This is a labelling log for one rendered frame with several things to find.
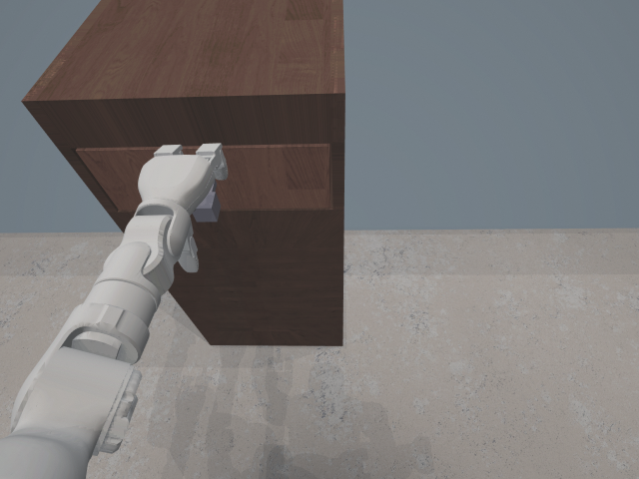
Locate left robot upper arm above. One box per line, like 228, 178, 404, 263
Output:
0, 346, 142, 479

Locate robot left forearm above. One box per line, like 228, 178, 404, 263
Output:
10, 199, 191, 433

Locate handle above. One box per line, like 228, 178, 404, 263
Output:
193, 180, 221, 223

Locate drawer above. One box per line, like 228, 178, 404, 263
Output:
76, 144, 331, 211

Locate cabinet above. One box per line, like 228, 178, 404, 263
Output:
21, 0, 345, 346

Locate left robot hand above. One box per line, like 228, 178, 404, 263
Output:
138, 143, 228, 272

